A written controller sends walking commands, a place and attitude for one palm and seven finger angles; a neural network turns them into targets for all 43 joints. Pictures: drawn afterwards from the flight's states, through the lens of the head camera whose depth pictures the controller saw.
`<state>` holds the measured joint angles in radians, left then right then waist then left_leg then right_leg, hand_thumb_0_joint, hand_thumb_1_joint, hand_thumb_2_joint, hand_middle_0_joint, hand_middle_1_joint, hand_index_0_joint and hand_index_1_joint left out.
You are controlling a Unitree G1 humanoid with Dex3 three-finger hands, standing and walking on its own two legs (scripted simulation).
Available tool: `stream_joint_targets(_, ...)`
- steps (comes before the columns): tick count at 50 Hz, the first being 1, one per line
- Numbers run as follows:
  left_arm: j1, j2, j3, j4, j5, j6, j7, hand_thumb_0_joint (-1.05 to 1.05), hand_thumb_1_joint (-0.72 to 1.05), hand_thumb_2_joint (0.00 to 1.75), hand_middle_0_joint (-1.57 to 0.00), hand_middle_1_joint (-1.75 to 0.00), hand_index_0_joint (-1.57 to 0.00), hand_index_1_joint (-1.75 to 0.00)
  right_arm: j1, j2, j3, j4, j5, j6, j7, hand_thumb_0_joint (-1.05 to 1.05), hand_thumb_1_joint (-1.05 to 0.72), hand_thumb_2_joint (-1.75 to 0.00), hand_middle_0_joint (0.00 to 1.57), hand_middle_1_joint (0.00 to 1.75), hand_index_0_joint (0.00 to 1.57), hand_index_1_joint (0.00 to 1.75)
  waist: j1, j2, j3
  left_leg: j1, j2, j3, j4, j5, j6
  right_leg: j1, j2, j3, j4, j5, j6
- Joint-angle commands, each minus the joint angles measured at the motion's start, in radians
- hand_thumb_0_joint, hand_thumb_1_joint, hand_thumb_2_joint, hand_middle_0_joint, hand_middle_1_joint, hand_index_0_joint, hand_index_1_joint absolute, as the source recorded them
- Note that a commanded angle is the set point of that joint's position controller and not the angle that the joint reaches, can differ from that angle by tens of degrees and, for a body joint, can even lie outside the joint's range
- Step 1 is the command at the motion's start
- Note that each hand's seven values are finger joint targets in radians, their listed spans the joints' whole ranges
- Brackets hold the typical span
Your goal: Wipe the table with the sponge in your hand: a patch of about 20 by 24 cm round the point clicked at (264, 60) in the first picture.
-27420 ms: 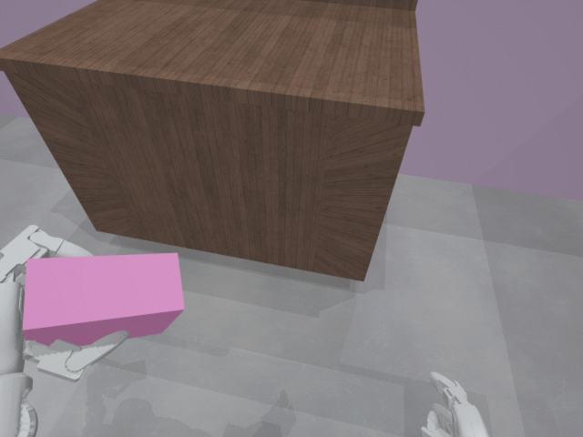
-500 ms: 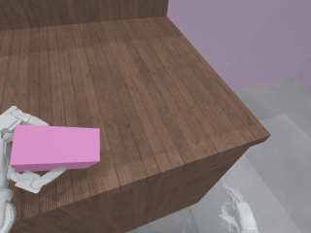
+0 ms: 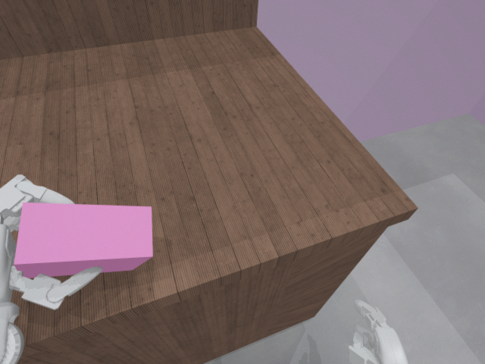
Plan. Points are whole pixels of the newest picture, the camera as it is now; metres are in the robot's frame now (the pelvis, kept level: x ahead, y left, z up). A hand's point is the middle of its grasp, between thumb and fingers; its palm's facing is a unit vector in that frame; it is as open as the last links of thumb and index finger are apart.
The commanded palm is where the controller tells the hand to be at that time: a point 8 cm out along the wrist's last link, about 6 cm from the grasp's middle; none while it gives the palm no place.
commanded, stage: shuffle to correct the standing spot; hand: left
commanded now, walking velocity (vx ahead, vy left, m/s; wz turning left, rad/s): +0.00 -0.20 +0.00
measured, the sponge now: (107, 241) +0.24 +0.20 +0.13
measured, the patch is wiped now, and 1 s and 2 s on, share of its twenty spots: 0.00 0.00 0.00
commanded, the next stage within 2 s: none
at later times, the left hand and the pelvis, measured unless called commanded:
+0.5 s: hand (107, 239) +0.23 +0.19 +0.16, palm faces +0.34 -0.85 -0.39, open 10.5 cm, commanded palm +0.17 +0.22 +0.17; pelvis +0.00 -0.05 +0.00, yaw -1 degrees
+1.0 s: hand (125, 241) +0.23 +0.17 +0.16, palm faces +0.31 -0.86 -0.41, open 10.5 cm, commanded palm +0.17 +0.21 +0.17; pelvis +0.00 -0.07 -0.01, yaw -1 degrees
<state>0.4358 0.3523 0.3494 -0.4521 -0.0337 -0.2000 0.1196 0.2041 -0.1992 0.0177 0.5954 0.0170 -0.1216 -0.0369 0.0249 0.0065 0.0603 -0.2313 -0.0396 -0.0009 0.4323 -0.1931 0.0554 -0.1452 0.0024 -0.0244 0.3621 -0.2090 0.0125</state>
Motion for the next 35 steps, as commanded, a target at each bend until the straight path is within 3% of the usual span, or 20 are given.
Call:
stream_joint_targets(1, -0.093, 0.157, 0.079, -0.217, -0.013, -0.055, 0.012, 0.00, 0.10, 1.30, -1.20, -1.60, -1.20, -1.60, -0.090, -0.130, -0.058, -0.159, 0.000, -0.049, -0.010, 0.00, -0.90, -0.90, 0.20, 0.30, 0.20, 0.30, -0.009, 0.042, -0.149, 0.047, 0.116, -0.110, -0.103, 0.077, -0.042, 0.040, -0.052, 0.051, -0.030, 0.105, -0.034)
stream_joint_targets(4, -0.104, 0.180, 0.100, -0.236, -0.015, -0.046, 0.016, 0.00, 0.10, 1.30, -1.20, -1.60, -1.20, -1.60, -0.109, -0.122, -0.054, -0.160, 0.006, -0.045, -0.011, 0.00, -0.90, -0.90, 0.20, 0.30, 0.20, 0.30, -0.007, 0.070, -0.159, 0.088, 0.130, -0.106, -0.109, 0.139, -0.054, 0.019, -0.035, 0.040, -0.006, 0.112, -0.025)
stream_joint_targets(5, -0.101, 0.145, 0.068, -0.214, -0.022, -0.045, 0.009, 0.00, 0.10, 1.30, -1.20, -1.60, -1.20, -1.60, -0.092, -0.123, -0.052, -0.158, 0.000, -0.038, -0.009, 0.00, -0.90, -0.90, 0.20, 0.30, 0.20, 0.30, -0.010, 0.085, -0.145, 0.072, 0.137, -0.116, -0.125, 0.123, -0.051, 0.014, -0.024, 0.026, -0.006, 0.091, -0.022)
stream_joint_targets(6, -0.111, 0.163, 0.081, -0.236, -0.021, -0.044, 0.009, 0.00, 0.10, 1.30, -1.20, -1.60, -1.20, -1.60, -0.091, -0.124, -0.061, -0.170, 0.003, -0.039, -0.006, 0.00, -0.90, -0.90, 0.20, 0.30, 0.20, 0.30, -0.007, 0.095, -0.150, 0.073, 0.151, -0.126, -0.126, 0.141, -0.054, 0.024, -0.027, 0.031, 0.002, 0.094, -0.024)
stream_joint_targets(8, -0.093, 0.173, 0.094, -0.226, -0.025, -0.036, 0.008, 0.00, 0.10, 1.30, -1.20, -1.60, -1.20, -1.60, -0.089, -0.121, -0.062, -0.178, 0.002, -0.032, -0.003, 0.00, -0.90, -0.90, 0.20, 0.30, 0.20, 0.30, -0.004, 0.058, -0.154, 0.071, 0.164, -0.121, -0.105, 0.168, -0.047, 0.032, -0.034, 0.032, -0.005, 0.109, -0.021)
stream_joint_targets(9, -0.084, 0.189, 0.113, -0.234, -0.025, -0.030, 0.012, 0.00, 0.10, 1.30, -1.20, -1.60, -1.20, -1.60, -0.109, -0.117, -0.057, -0.176, 0.007, -0.029, -0.002, 0.00, -0.90, -0.90, 0.20, 0.30, 0.20, 0.30, -0.006, 0.069, -0.156, 0.079, 0.155, -0.105, -0.101, 0.154, -0.049, 0.021, -0.028, 0.034, -0.007, 0.105, -0.021)
stream_joint_targets(10, -0.077, 0.154, 0.082, -0.220, -0.032, -0.029, 0.006, 0.00, 0.10, 1.30, -1.20, -1.60, -1.20, -1.60, -0.092, -0.118, -0.055, -0.177, 0.002, -0.022, 0.000, 0.00, -0.90, -0.90, 0.20, 0.30, 0.20, 0.30, -0.010, 0.061, -0.150, 0.060, 0.153, -0.108, -0.108, 0.123, -0.044, 0.022, -0.022, 0.027, -0.013, 0.095, -0.021)
stream_joint_targets(14, -0.054, 0.197, 0.127, -0.262, -0.038, -0.023, 0.010, 0.00, 0.10, 1.30, -1.20, -1.60, -1.20, -1.60, -0.106, -0.116, -0.063, -0.188, 0.009, -0.020, 0.002, 0.00, -0.90, -0.90, 0.20, 0.30, 0.20, 0.30, -0.010, 0.079, -0.173, 0.079, 0.160, -0.092, -0.066, 0.159, -0.038, 0.017, -0.032, 0.042, -0.014, 0.129, -0.026)
stream_joint_targets(15, -0.048, 0.165, 0.096, -0.248, -0.045, -0.020, 0.004, 0.00, 0.10, 1.30, -1.20, -1.60, -1.20, -1.60, -0.091, -0.117, -0.059, -0.188, 0.003, -0.015, 0.003, 0.00, -0.90, -0.90, 0.20, 0.30, 0.20, 0.30, -0.013, 0.077, -0.169, 0.064, 0.158, -0.089, -0.062, 0.154, -0.034, 0.018, -0.030, 0.036, -0.021, 0.131, -0.025)
stream_joint_targets(18, -0.041, 0.193, 0.122, -0.260, -0.051, -0.014, 0.000, 0.00, 0.10, 1.30, -1.20, -1.60, -1.20, -1.60, -0.084, -0.124, -0.074, -0.197, 0.004, -0.014, 0.001, 0.00, -0.90, -0.90, 0.20, 0.30, 0.20, 0.30, -0.011, 0.055, -0.180, 0.068, 0.170, -0.084, -0.019, 0.189, -0.030, 0.018, -0.048, 0.062, -0.013, 0.179, -0.031)
stream_joint_targets(19, -0.027, 0.203, 0.133, -0.265, -0.050, -0.009, 0.005, 0.00, 0.10, 1.30, -1.20, -1.60, -1.20, -1.60, -0.104, -0.118, -0.067, -0.191, 0.007, -0.013, 0.000, 0.00, -0.90, -0.90, 0.20, 0.30, 0.20, 0.30, -0.013, 0.063, -0.183, 0.079, 0.164, -0.073, -0.011, 0.186, -0.030, 0.002, -0.045, 0.064, -0.018, 0.179, -0.032)
stream_joint_targets(20, -0.016, 0.174, 0.109, -0.246, -0.056, -0.005, 0.000, 0.00, 0.10, 1.30, -1.20, -1.60, -1.20, -1.60, -0.084, -0.120, -0.067, -0.189, 0.001, -0.007, 0.000, 0.00, -0.90, -0.90, 0.20, 0.30, 0.20, 0.30, -0.016, 0.040, -0.185, 0.068, 0.161, -0.067, 0.000, 0.178, -0.026, 0.007, -0.045, 0.057, -0.021, 0.183, -0.031)
stream_joint_targets(24, -0.025, 0.200, 0.128, -0.274, -0.062, 0.004, 0.001, 0.00, 0.10, 1.30, -1.20, -1.60, -1.20, -1.60, -0.102, -0.121, -0.074, -0.193, 0.009, -0.007, -0.005, 0.00, -0.90, -0.90, 0.20, 0.30, 0.20, 0.30, -0.017, 0.055, -0.178, 0.075, 0.158, -0.056, 0.037, 0.173, -0.028, -0.026, -0.061, 0.089, -0.013, 0.206, -0.042)
stream_joint_targets(25, -0.018, 0.177, 0.107, -0.255, -0.065, 0.005, -0.002, 0.00, 0.10, 1.30, -1.20, -1.60, -1.20, -1.60, -0.083, -0.121, -0.070, -0.187, 0.002, -0.002, -0.004, 0.00, -0.90, -0.90, 0.20, 0.30, 0.20, 0.30, -0.020, 0.033, -0.175, 0.057, 0.153, -0.051, 0.042, 0.147, -0.026, -0.021, -0.059, 0.079, -0.017, 0.186, -0.040)
stream_joint_targets(31, -0.014, 0.200, 0.131, -0.267, -0.077, 0.016, 0.003, 0.00, 0.10, 1.30, -1.20, -1.60, -1.20, -1.60, -0.084, -0.127, -0.084, -0.187, 0.007, 0.006, -0.009, 0.00, -0.90, -0.90, 0.20, 0.30, 0.20, 0.30, -0.022, -0.015, -0.153, 0.026, 0.124, -0.022, 0.129, 0.054, -0.029, -0.064, -0.108, 0.140, -0.036, 0.165, -0.054)
stream_joint_targets(33, -0.006, 0.202, 0.134, -0.272, -0.077, 0.015, 0.002, 0.00, 0.10, 1.30, -1.20, -1.60, -1.20, -1.60, -0.079, -0.127, -0.086, -0.186, 0.009, 0.007, -0.009, 0.00, -0.90, -0.90, 0.20, 0.30, 0.20, 0.30, -0.023, -0.033, -0.158, 0.020, 0.120, -0.015, 0.156, 0.067, -0.029, -0.054, -0.125, 0.147, -0.023, 0.215, -0.056)
stream_joint_targets(35, 0.004, 0.186, 0.116, -0.283, -0.078, 0.012, 0.006, 0.00, 0.10, 1.30, -1.20, -1.60, -1.20, -1.60, -0.088, -0.123, -0.076, -0.176, 0.006, 0.011, -0.009, 0.00, -0.90, -0.90, 0.20, 0.30, 0.20, 0.30, -0.027, -0.009, -0.155, 0.040, 0.130, -0.024, 0.139, 0.098, -0.022, -0.075, -0.112, 0.121, -0.011, 0.194, -0.055)
